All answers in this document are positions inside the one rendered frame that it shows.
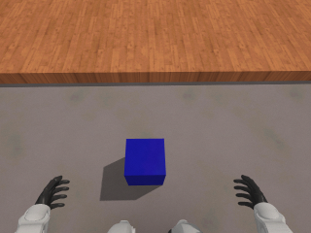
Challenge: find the left robot thigh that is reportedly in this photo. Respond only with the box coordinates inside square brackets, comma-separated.
[107, 222, 136, 233]

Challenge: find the robot left hand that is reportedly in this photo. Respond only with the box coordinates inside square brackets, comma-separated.
[35, 176, 70, 210]

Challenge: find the left robot forearm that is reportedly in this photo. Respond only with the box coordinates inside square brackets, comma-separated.
[15, 204, 51, 233]

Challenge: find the carton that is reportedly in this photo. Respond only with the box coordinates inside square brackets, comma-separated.
[123, 138, 166, 185]

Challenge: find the right robot forearm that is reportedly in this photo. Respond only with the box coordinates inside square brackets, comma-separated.
[254, 202, 293, 233]

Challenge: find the robot right hand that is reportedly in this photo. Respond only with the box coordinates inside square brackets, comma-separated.
[234, 175, 268, 209]

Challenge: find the right robot shin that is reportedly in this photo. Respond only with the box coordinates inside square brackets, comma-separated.
[176, 219, 187, 225]

